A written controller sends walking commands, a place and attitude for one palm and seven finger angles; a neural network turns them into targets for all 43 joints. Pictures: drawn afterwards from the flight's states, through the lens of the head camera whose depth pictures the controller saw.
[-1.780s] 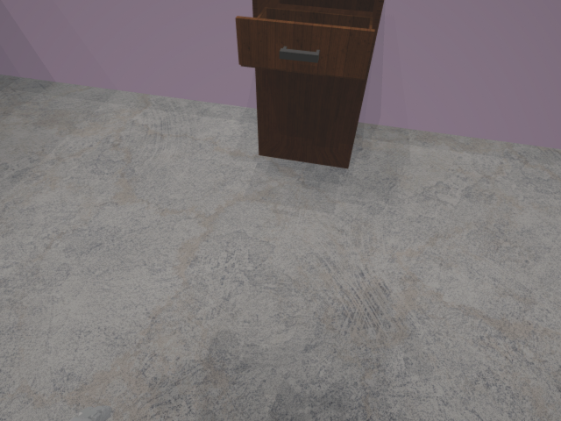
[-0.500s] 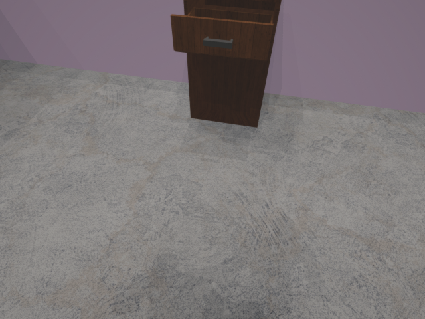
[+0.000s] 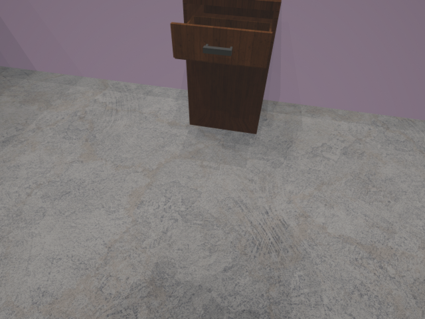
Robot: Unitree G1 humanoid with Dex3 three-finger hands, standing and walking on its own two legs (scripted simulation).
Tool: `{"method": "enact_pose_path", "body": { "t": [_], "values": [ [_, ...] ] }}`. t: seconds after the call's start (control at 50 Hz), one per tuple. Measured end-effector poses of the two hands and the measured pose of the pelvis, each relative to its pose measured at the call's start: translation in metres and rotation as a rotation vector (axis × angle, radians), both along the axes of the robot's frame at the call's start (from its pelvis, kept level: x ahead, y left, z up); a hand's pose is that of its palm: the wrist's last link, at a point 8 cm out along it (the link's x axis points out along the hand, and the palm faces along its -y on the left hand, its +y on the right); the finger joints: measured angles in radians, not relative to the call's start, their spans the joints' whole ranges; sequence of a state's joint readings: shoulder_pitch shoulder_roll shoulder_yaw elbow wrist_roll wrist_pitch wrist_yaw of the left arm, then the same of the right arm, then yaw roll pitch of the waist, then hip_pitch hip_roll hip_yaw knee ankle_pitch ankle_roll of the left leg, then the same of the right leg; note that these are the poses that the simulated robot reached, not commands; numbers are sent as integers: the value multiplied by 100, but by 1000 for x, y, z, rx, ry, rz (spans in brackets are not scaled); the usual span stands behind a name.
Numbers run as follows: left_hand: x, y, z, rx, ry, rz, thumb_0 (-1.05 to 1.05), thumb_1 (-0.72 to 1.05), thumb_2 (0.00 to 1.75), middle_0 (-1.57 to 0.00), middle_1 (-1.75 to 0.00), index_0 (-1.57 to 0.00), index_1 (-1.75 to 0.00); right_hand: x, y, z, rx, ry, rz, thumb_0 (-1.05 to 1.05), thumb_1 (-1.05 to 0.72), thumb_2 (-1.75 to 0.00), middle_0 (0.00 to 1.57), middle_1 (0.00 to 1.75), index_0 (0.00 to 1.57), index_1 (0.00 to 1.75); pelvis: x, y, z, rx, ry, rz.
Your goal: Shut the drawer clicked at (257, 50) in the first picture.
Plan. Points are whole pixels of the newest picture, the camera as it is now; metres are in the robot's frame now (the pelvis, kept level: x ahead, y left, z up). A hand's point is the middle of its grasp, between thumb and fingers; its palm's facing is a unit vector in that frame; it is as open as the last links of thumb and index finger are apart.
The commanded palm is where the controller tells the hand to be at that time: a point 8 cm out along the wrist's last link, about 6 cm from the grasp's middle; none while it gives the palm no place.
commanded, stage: walk to a spot facing it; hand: left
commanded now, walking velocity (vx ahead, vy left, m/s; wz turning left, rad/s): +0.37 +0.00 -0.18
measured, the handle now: (218, 48) +1.23 +0.05 -0.03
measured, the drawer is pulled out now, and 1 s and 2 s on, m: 0.30 0.30 0.30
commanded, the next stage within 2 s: turn to face it in 1.22 s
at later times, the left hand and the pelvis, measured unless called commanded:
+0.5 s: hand out of the picture +0.11 +0.14 -0.17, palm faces -0.01 -0.99 -0.15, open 7.4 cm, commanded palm none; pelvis +0.16 -0.02 +0.00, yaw -4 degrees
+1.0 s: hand (157, 201) +0.47 +0.20 -0.17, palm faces -0.11 -0.98 -0.16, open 7.4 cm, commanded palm none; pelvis +0.38 +0.03 +0.00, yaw -10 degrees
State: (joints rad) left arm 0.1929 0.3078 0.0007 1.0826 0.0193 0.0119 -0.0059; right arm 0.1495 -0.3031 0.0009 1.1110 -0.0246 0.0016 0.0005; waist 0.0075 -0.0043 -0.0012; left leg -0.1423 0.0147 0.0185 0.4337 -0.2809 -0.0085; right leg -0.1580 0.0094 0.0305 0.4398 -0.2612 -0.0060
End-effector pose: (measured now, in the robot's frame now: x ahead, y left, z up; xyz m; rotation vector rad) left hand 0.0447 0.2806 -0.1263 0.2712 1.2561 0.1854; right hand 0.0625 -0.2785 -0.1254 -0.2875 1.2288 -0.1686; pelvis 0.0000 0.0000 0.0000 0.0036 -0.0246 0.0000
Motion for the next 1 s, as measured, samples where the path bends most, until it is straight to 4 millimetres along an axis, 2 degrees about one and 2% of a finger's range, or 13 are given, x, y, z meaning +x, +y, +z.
{"method": "enact_pose_path", "body": {
  "t": [0.18, 0.22, 0.28, 0.34, 0.38, 0.44, 0.54, 0.64, 0.7, 0.76, 0.82, 0.88, 1.0],
  "values": [
    [-20, -36, -32, -112, 175, 24, 1, 91, 90, -20, -30, -20, -30, -37, 37, -28, 84, 123, -118, 1, -91, -90, 20, 30, 20, 30, 44, 2, -16, 12, 20, -52],
    [-11, -46, -32, -121, 207, 10, 1, 91, 90, -20, -30, -20, -30, -48, 42, -31, 105, 158, -165, 1, -91, -90, 20, 30, 20, 30, 57, -2, -17, 17, 20, -71],
    [18, -62, -33, -130, 188, -6, 1, 91, 90, -20, -30, -20, -30, -65, 47, -38, 136, 247, -211, 1, -90, -90, 20, 30, 20, 30, 76, -12, -21, 10, 17, -75],
    [44, -73, -33, -128, 105, 30, 1, 91, 90, -20, -30, -20, -30, -64, 47, -38, 160, 345, -209, 1, -91, -90, 20, 30, 20, 30, 96, -21, -22, 1, 10, -46],
    [53, -79, -28, -126, 93, 51, 1, 91, 90, -20, -30, -20, -30, -44, 43, -33, 160, 353, -199, 1, -91, -90, 20, 30, 20, 30, 111, -23, -17, 3, 9, -48],
    [58, -87, -21, -134, 143, 53, 0, 91, 90, -20, -30, -20, -30, 11, 38, -29, 155, 269, -192, 1, -91, -90, 20, 30, 20, 30, 134, -22, -8, 7, 15, -60],
    [68, -92, -18, -165, 260, 50, 0, 91, 90, -20, -30, -20, -30, 127, 33, -21, 143, 53, -173, 1, -92, -90, 20, 30, 20, 30, 176, -15, -4, 2, 25, -80],
    [97, -79, -30, -186, 328, 82, 1, 90, 90, -20, -30, -20, -30, 245, 42, -15, 115, -112, -95, 1, -92, -90, 19, 30, 20, 30, 229, 2, -15, -14, 15, -87],
    [129, -60, -48, -189, 350, 81, 1, 90, 90, -21, -30, -20, -30, 297, 50, -19, 77, -208, -76, 1, -92, -90, 19, 30, 20, 30, 265, 16, -32, -38, 3, -109],
    [183, -40, -54, -171, 294, 51, 1, 91, 90, -20, -30, -20, -30, 313, 59, -17, 71, -206, -101, 0, -92, -90, 20, 30, 20, 30, 289, 22, -30, -22, -11, -128],
    [253, -27, -46, -155, 173, 5, 1, 91, 90, -20, -30, -19, -30, 309, 70, -13, 81, -146, -134, 0, -91, -90, 20, 30, 20, 30, 311, 26, -19, -16, -11, -136],
    [319, -23, -32, -146, 58, -36, 1, 91, 90, -20, -30, -19, -30, 301, 68, -8, 67, -100, -199, -1, -95, -90, 20, 30, 20, 30, 334, 29, -9, -6, -5, -146],
    [420, -34, -12, -149, -46, -114, 0, 91, 90, -20, -30, -19, -30, 280, 74, -9, 94, 26, -284, 0, -94, -90, 20, 30, 20, 30, 379, 27, 1, 9, 0, -174]
  ]
}}
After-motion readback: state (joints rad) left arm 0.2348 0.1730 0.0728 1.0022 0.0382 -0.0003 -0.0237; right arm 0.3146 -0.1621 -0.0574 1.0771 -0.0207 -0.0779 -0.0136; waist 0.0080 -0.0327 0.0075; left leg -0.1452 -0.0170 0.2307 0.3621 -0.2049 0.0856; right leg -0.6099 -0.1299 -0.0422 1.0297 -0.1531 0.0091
